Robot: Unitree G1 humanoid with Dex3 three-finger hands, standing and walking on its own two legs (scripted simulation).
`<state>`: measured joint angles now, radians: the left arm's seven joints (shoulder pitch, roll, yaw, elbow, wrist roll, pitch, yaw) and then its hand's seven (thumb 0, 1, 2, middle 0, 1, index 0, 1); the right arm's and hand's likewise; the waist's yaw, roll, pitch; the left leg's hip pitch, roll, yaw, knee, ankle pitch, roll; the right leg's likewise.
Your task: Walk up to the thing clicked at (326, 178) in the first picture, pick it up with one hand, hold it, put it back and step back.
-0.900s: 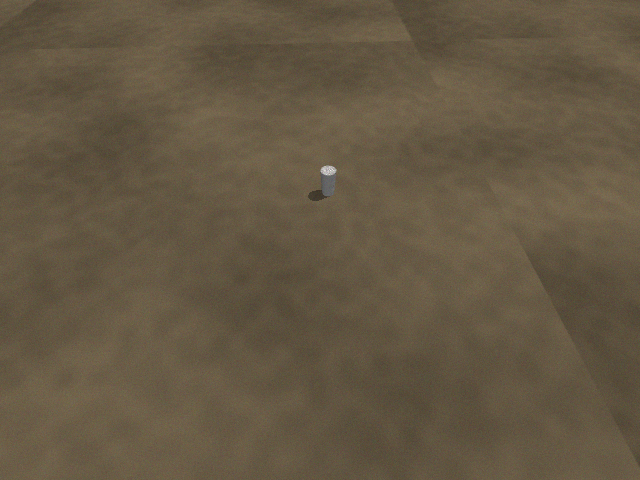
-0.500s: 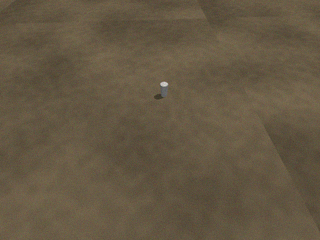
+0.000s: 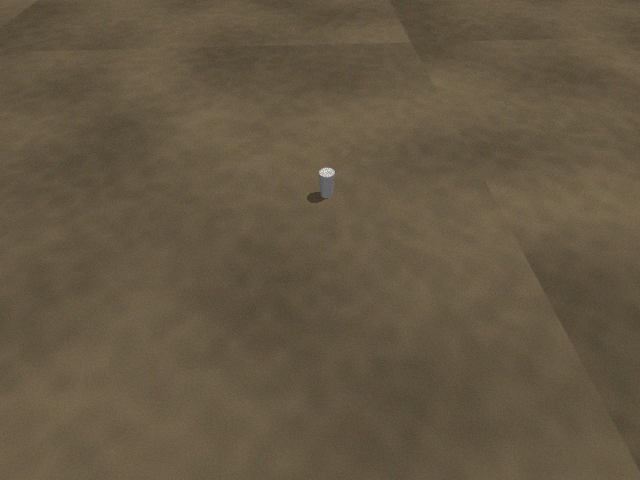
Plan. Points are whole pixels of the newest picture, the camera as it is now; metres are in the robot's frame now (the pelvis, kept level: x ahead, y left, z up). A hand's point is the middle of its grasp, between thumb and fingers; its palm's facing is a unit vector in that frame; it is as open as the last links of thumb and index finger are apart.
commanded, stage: stand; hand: left
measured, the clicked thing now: (326, 183) +1.51 -0.03 -0.72
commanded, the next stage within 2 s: walk up in 0.22 s
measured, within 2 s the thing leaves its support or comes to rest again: neither
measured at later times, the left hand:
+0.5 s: hand out of the picture +0.15 +0.24 -0.14, palm faces -0.12 -0.91 -0.39, open 7.3 cm
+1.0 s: hand (216, 378) +0.34 +0.20 -0.19, palm faces -0.17 -0.93 -0.33, open 7.3 cm
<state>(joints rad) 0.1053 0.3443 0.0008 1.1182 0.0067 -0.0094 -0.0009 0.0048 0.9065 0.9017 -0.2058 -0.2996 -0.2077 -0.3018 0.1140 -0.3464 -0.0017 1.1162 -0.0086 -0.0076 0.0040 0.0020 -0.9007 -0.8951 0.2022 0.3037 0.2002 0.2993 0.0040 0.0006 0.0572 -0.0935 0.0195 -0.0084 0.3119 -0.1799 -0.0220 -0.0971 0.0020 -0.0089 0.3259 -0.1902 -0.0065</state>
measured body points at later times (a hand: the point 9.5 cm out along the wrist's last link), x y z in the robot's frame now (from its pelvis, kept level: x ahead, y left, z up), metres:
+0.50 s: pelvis +0.05 -0.04 -0.01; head +0.06 -0.05 +0.44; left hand +0.16 +0.29 -0.11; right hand +0.06 -0.38 -0.13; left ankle +0.00 +0.13 -0.75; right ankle +0.10 -0.19 -0.73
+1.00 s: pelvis +0.27 -0.07 -0.03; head +0.30 -0.05 +0.42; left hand +0.34 +0.24 -0.16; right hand +0.32 -0.41 -0.11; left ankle +0.39 +0.03 -0.75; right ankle +0.13 -0.20 -0.74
